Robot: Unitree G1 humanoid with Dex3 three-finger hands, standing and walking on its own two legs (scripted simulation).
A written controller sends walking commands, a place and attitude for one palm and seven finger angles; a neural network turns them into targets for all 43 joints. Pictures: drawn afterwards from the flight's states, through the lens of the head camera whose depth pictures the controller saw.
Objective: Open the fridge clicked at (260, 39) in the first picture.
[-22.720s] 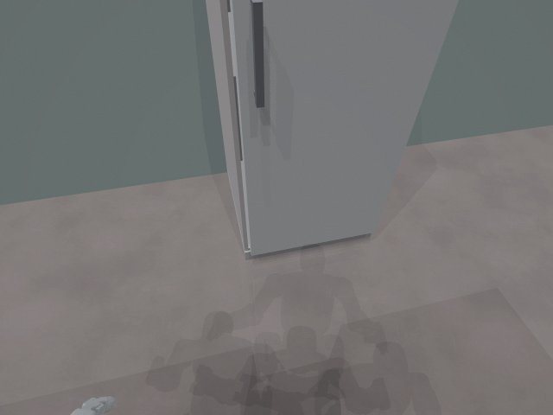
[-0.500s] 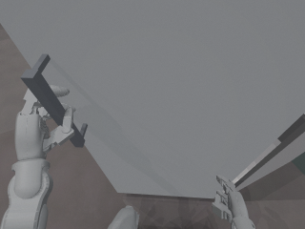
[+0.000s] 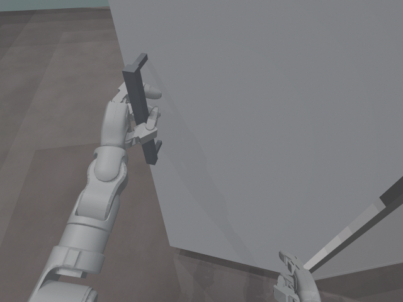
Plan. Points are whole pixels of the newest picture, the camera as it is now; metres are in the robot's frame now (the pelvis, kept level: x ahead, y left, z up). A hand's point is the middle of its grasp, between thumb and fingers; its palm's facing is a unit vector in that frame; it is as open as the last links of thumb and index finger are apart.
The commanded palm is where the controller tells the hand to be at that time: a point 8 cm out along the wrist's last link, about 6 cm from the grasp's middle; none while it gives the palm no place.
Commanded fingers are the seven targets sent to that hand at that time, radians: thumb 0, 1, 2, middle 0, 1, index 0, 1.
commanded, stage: stop walking and hold the door back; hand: left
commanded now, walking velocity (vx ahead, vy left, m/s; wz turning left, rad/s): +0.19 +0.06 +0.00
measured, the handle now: (147, 116) +0.41 +0.16 +0.16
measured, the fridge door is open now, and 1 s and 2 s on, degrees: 67 66 63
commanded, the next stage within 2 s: loosen the grip on the handle in 1.00 s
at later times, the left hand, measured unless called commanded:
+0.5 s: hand (156, 118) +0.39 +0.14 +0.17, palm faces +0.12 -0.98 -0.16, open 5.5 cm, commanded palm +0.37 +0.18 +0.15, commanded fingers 0.00 0.90 0.90 -0.45 -1.40 -0.45 -1.40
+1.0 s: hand (154, 125) +0.37 +0.14 +0.17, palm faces +0.10 -0.99 -0.13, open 5.5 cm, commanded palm +0.35 +0.18 +0.15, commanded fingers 0.00 0.90 0.90 -0.45 -1.40 -0.45 -1.40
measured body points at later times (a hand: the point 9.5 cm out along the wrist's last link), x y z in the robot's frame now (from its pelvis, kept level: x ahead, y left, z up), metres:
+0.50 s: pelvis -0.02 +0.00 +0.00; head +0.00 +0.00 +0.44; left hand +0.38 +0.19 +0.18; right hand +0.09 -0.23 -0.13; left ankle +0.04 +0.12 -0.73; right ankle +0.01 -0.10 -0.74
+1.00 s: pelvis -0.01 +0.01 +0.00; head +0.00 +0.00 +0.45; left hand +0.36 +0.19 +0.18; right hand +0.16 -0.23 -0.09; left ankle +0.04 +0.12 -0.73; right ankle +0.01 -0.10 -0.73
